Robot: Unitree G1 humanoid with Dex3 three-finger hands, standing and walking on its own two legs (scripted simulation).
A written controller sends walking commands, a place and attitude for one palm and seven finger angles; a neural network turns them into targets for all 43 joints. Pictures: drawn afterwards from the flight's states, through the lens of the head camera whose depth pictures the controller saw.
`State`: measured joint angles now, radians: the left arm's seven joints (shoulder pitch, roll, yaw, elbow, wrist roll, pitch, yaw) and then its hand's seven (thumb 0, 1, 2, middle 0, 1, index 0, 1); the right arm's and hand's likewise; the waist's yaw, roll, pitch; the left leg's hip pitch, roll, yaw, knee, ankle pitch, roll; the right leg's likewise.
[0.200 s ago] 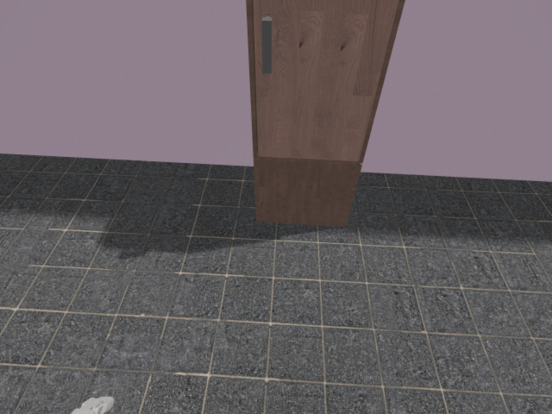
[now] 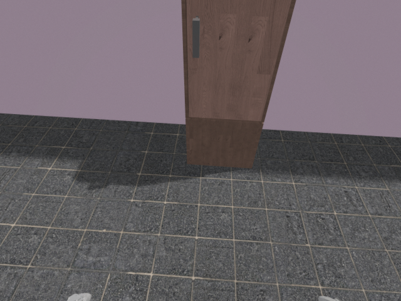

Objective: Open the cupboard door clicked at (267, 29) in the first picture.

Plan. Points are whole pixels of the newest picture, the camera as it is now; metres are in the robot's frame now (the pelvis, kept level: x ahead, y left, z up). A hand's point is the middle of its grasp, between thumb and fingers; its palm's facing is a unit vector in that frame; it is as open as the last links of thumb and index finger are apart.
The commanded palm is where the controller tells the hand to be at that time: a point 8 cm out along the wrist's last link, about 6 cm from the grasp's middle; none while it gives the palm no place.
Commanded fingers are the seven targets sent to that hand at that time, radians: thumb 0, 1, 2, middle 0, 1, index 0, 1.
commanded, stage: stand and wait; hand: left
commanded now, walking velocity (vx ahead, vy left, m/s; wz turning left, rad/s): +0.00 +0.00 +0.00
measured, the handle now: (196, 36) +1.06 +0.09 +0.09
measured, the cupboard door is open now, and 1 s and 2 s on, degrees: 0 0 0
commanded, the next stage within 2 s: look at it before walking up in 0.68 s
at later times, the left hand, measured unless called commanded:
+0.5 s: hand out of the picture +0.04 +0.23 -0.15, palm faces -0.02 -0.94 -0.33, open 7.4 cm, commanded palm none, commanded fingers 0.00 0.90 0.90 -0.20 -0.30 -0.20 -0.30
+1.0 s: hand out of the picture +0.06 +0.23 -0.15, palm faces -0.04 -0.94 -0.33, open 7.4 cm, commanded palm none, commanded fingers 0.00 0.90 0.90 -0.20 -0.30 -0.20 -0.30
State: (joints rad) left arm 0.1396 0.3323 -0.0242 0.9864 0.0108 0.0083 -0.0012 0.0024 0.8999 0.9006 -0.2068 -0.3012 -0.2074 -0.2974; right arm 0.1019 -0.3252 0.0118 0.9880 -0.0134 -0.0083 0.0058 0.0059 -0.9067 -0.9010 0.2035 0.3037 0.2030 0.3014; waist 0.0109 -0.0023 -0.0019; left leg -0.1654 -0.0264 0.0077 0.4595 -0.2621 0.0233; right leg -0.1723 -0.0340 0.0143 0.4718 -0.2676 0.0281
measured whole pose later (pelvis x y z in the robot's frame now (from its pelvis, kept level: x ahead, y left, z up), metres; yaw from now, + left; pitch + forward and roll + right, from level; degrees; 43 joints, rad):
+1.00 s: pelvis -0.01 -0.02 +0.01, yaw +0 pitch -1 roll +0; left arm 0.15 0.33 -0.02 1.09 0.01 -0.01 0.00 0.00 0.90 0.90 -0.21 -0.30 -0.21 -0.30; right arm 0.13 -0.33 0.01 1.11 -0.01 -0.01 0.01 0.01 -0.91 -0.90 0.20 0.30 0.20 0.30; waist 0.00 0.00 0.02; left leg -0.15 0.00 0.00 0.37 -0.20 -0.01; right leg -0.16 0.00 0.01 0.39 -0.20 0.00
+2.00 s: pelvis +0.13 -0.06 +0.00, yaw -15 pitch +0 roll -1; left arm 0.43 0.13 0.01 1.07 0.02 -0.05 0.01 0.00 0.90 0.90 -0.21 -0.30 -0.21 -0.30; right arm 0.16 -0.20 -0.04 1.00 -0.01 0.00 0.01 0.01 -0.91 -0.90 0.20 0.30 0.20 0.30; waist 0.01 0.03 0.02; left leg -0.62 0.10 0.06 1.03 -0.22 -0.05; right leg -0.06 0.06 0.02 0.36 -0.30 -0.04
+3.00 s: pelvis +0.23 +0.08 +0.00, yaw -3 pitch -1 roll -1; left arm 0.43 0.18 0.05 1.14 0.04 0.01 0.02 0.00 0.90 0.90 -0.20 -0.30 -0.20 -0.30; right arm 0.35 -0.15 -0.07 1.03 -0.03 0.03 0.01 0.00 -0.92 -0.90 0.20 0.30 0.20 0.30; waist 0.00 -0.03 -0.05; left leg -0.35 0.10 0.02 0.82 -0.41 -0.01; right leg -0.14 -0.08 -0.12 0.46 -0.30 0.02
